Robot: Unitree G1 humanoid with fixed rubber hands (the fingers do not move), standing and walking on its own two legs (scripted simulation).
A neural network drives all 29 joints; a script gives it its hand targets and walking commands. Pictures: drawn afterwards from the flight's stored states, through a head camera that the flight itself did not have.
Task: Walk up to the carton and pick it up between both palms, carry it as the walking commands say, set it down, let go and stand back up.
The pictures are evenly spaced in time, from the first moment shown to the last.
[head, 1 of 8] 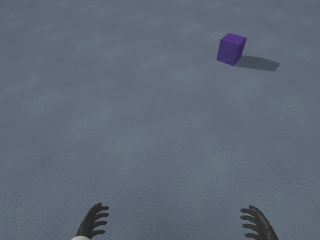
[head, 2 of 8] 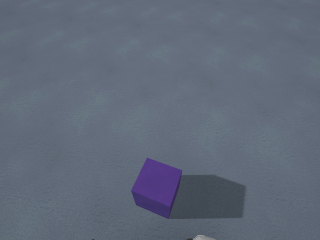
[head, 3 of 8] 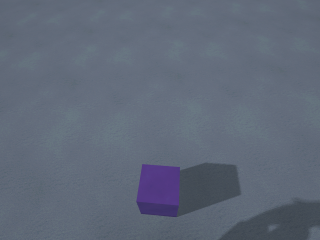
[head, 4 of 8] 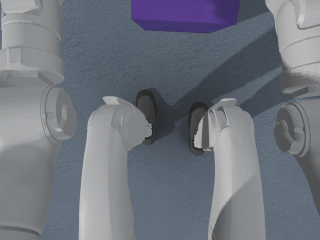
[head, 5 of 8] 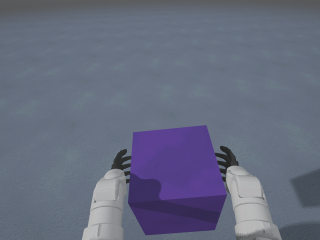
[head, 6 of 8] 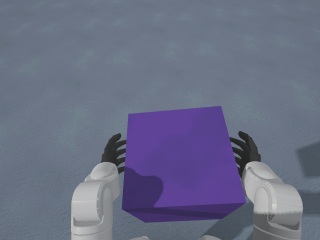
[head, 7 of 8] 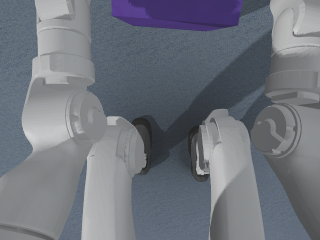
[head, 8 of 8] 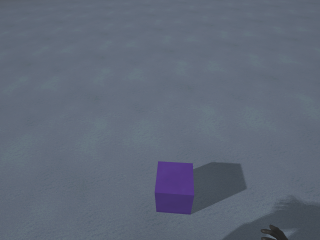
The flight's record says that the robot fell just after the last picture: no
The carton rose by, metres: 0.66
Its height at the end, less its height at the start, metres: +0.00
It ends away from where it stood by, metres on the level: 1.22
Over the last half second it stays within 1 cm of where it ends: yes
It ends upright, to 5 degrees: yes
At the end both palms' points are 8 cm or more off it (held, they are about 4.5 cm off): yes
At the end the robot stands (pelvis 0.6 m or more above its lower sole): yes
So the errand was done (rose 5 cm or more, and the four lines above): yes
